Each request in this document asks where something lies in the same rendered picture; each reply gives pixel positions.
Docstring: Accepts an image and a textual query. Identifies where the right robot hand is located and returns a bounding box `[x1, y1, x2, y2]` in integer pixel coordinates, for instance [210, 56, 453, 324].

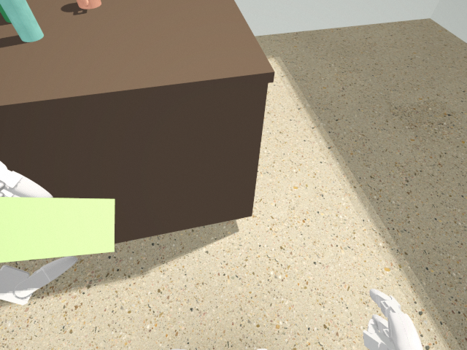
[363, 289, 423, 350]

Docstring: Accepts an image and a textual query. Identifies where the left robot hand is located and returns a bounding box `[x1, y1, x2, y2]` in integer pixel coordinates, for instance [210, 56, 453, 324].
[0, 161, 78, 306]

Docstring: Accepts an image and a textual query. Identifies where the table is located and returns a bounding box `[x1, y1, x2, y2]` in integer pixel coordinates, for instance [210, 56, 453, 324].
[0, 0, 274, 261]

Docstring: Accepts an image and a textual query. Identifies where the sponge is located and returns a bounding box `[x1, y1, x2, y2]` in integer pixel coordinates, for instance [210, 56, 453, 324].
[0, 197, 115, 263]

